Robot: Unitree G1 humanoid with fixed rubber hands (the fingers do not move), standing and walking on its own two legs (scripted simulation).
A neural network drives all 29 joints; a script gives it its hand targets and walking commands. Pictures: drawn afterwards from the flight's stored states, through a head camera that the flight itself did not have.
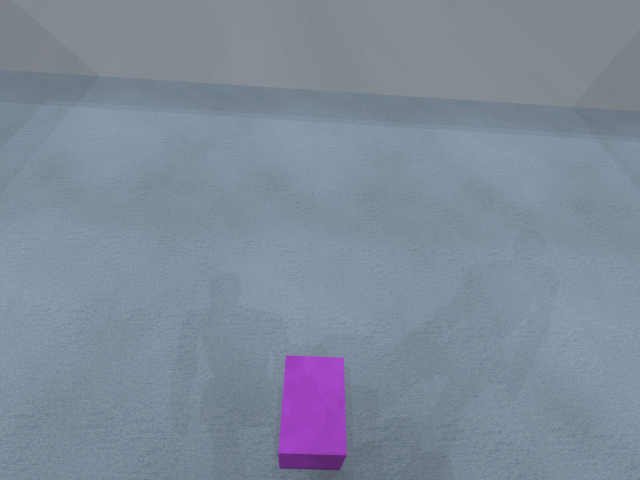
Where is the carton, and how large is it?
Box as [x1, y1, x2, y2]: [278, 355, 346, 469]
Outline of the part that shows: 286,355 278,451 279,466 281,468 339,469 346,455 343,358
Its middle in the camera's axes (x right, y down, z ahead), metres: -0.02 +0.50 +1.10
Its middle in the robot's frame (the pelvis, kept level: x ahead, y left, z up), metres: +0.42 +0.00 -0.68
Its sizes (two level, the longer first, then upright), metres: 0.253 0.169 0.176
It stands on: the floor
